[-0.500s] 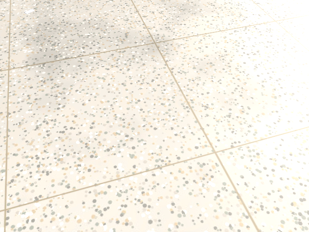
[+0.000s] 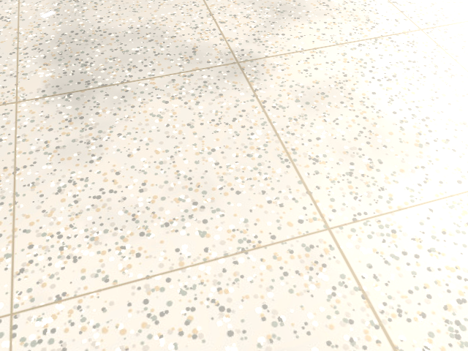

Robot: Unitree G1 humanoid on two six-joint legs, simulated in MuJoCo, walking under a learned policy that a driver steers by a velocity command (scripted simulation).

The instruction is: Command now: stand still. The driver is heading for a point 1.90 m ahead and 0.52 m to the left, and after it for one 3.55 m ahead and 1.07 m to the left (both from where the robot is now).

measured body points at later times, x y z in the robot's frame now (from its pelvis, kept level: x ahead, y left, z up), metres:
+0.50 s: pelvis +0.11 -0.03 +0.01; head +0.12 -0.04 +0.45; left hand +0.02 +0.21 -0.13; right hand +0.22 -0.29 -0.13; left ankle +0.14 +0.11 -0.66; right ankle +0.01 -0.12 -0.74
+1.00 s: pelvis +0.39 +0.03 +0.01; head +0.40 +0.04 +0.46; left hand +0.52 +0.30 -0.11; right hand +0.40 -0.23 -0.13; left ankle +0.39 +0.11 -0.74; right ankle +0.47 -0.14 -0.66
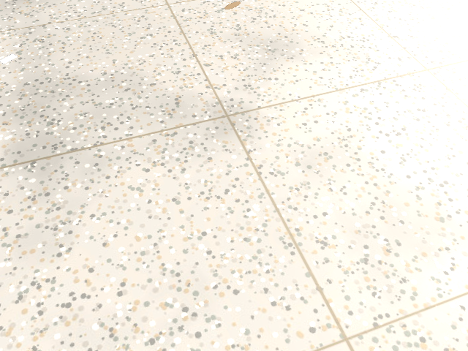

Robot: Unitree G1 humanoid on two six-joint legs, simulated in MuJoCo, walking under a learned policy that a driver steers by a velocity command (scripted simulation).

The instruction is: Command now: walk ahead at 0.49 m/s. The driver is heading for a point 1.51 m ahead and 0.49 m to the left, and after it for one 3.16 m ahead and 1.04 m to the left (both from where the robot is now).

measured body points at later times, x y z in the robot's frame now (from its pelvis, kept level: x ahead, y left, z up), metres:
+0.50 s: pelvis +0.21 -0.06 -0.01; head +0.25 -0.06 +0.44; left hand +0.31 +0.21 -0.13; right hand +0.30 -0.33 -0.15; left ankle +0.21 +0.09 -0.68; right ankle +0.30 -0.15 -0.75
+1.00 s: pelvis +0.23 -0.01 +0.00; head +0.26 +0.04 +0.45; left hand +0.27 +0.32 -0.13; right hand +0.45 -0.24 -0.09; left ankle +0.22 +0.07 -0.75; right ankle +0.32 -0.15 -0.68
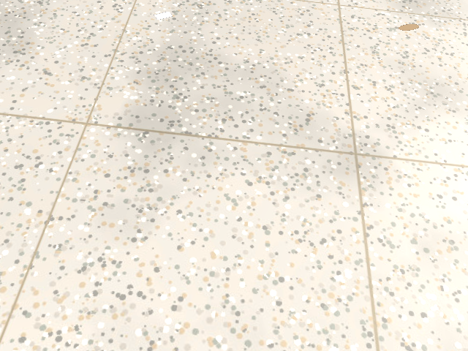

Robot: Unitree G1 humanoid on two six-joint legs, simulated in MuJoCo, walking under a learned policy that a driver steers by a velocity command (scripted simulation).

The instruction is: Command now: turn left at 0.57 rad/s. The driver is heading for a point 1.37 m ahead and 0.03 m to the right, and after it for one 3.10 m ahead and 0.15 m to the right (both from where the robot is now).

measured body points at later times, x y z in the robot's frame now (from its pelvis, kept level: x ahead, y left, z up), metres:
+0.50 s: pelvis +0.03 -0.03 +0.00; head +0.05 -0.04 +0.45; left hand +0.03 +0.26 -0.12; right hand +0.24 -0.27 -0.11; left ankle -0.01 +0.11 -0.70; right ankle +0.04 -0.15 -0.75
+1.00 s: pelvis +0.19 +0.04 -0.01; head +0.23 +0.06 +0.44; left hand +0.35 +0.32 -0.11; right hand +0.24 -0.24 -0.13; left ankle +0.02 +0.11 -0.75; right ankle +0.41 -0.05 -0.71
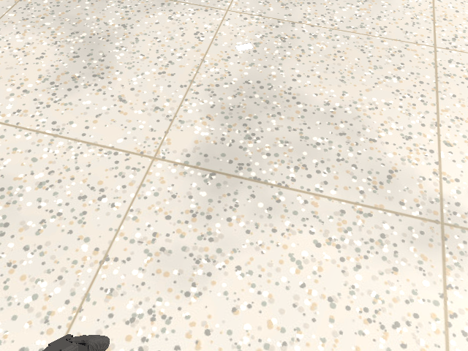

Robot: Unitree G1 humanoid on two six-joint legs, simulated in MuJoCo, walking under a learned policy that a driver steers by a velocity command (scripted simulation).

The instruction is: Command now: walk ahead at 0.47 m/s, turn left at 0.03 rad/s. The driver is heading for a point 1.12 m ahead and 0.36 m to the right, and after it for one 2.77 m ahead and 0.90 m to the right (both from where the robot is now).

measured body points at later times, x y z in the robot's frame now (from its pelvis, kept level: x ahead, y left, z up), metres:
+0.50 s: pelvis +0.28 -0.03 +0.01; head +0.31 -0.03 +0.46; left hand +0.30 +0.25 -0.12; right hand +0.48 -0.27 -0.08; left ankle +0.47 +0.14 -0.69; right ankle +0.21 -0.12 -0.74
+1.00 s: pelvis +0.56 +0.00 +0.01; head +0.58 -0.01 +0.45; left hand +0.79 +0.22 -0.09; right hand +0.53 -0.29 -0.12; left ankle +0.50 +0.12 -0.74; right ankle +0.68 -0.19 -0.68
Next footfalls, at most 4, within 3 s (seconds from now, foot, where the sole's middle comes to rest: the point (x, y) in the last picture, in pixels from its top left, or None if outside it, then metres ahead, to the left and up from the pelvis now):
0.10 right None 0.25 -0.13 -0.77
0.62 left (178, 323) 0.54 0.12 -0.77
1.16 right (274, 246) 0.77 -0.19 -0.77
1.66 left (252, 161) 1.13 -0.16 -0.77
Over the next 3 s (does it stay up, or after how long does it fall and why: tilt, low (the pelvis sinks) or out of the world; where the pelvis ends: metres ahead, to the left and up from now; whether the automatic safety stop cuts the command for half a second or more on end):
stays up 1.50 -0.53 0.01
